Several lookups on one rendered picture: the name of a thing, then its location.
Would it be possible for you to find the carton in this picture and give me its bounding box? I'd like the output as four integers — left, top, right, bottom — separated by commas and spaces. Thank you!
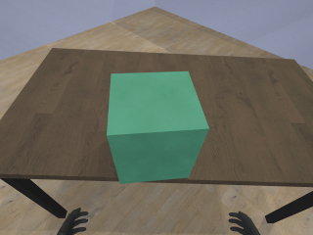
107, 71, 209, 184

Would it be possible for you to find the table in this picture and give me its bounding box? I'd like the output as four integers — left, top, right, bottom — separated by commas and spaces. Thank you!
0, 48, 313, 223

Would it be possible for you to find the robot right hand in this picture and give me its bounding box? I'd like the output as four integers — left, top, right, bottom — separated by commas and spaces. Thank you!
228, 211, 260, 235

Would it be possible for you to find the robot left hand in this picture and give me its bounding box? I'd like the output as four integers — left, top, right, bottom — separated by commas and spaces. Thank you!
57, 208, 89, 235

